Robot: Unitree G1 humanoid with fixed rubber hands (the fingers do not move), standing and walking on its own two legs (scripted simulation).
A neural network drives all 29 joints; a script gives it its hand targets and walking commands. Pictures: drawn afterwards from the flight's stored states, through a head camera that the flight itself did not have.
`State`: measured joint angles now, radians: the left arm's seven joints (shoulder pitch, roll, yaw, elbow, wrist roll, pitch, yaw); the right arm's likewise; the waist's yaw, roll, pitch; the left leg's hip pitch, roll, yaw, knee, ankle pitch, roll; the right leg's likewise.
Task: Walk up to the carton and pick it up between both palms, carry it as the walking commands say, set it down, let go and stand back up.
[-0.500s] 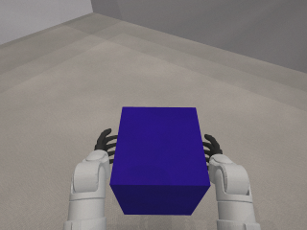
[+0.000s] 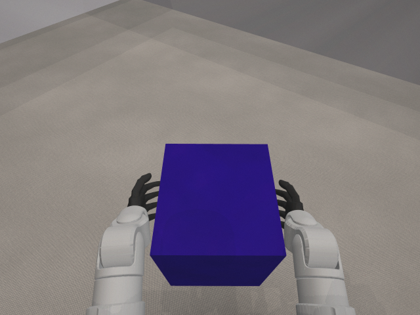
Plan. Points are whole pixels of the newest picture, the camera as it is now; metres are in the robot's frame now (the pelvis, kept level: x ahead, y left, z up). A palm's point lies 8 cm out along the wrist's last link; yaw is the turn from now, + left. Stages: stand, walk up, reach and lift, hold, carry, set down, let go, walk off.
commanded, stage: carry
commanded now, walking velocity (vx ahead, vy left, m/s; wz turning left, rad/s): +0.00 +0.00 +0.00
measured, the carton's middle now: (215, 219) +0.30 -0.01 -0.02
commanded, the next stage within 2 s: none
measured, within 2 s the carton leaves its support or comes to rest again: neither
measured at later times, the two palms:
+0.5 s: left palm (118, 206) +0.31 +0.19 +0.03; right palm (264, 210) +0.30 -0.10 +0.02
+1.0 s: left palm (113, 199) +0.33 +0.20 +0.03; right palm (256, 202) +0.32 -0.09 +0.02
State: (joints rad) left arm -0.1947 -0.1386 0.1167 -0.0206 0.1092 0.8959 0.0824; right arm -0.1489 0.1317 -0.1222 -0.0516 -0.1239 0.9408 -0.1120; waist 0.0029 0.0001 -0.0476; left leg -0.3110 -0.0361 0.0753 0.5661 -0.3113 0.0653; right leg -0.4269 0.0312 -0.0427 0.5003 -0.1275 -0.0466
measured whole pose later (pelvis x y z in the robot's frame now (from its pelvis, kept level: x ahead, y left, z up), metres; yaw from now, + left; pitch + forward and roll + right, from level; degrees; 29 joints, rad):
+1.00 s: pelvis +0.04 +0.06 -0.01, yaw +0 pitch +2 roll -1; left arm -0.17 -0.14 0.11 0.03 0.14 0.82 0.07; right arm -0.15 0.13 -0.12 0.02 -0.14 0.86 -0.10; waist 0.00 0.02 -0.03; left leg -0.22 -0.10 0.10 0.57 -0.39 0.15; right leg -0.38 -0.03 0.00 0.60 -0.25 0.03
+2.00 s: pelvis +0.03 +0.00 +0.00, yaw +0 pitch +1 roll +0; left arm -0.15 -0.13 0.12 0.11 0.15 0.78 0.06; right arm -0.13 0.13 -0.11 0.10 -0.15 0.82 -0.10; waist 0.00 0.01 -0.08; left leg -0.20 -0.04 0.08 0.54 -0.36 0.06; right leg -0.36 0.03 -0.04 0.55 -0.21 -0.05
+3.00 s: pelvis +0.00 -0.02 +0.00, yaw +0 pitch +1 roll +0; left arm -0.15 -0.13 0.13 0.14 0.15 0.72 0.05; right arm -0.13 0.13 -0.11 0.12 -0.16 0.77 -0.10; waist 0.00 0.01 -0.08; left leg -0.25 -0.02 0.07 0.56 -0.32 0.04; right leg -0.37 0.05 -0.05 0.50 -0.14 -0.07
